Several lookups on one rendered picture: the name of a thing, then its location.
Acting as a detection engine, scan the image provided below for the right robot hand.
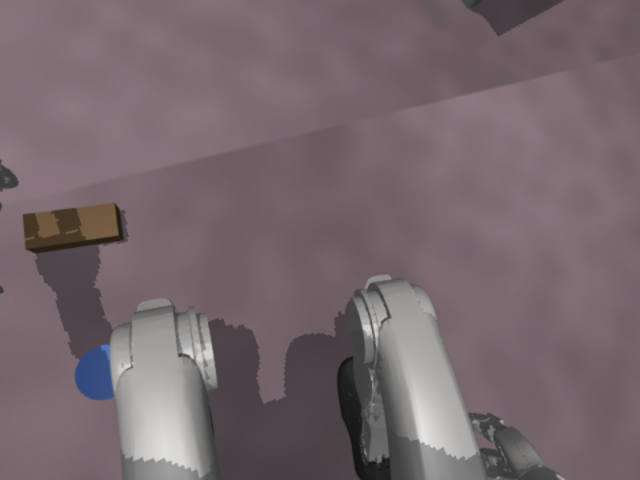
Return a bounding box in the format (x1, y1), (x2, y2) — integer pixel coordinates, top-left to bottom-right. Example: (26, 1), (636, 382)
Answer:
(468, 413), (549, 480)

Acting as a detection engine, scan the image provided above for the right robot foot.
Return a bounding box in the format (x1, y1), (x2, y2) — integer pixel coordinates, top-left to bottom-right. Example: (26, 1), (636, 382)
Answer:
(337, 356), (391, 480)

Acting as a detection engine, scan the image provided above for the left robot hand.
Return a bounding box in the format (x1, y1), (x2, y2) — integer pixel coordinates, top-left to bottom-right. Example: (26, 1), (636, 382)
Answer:
(0, 159), (18, 294)

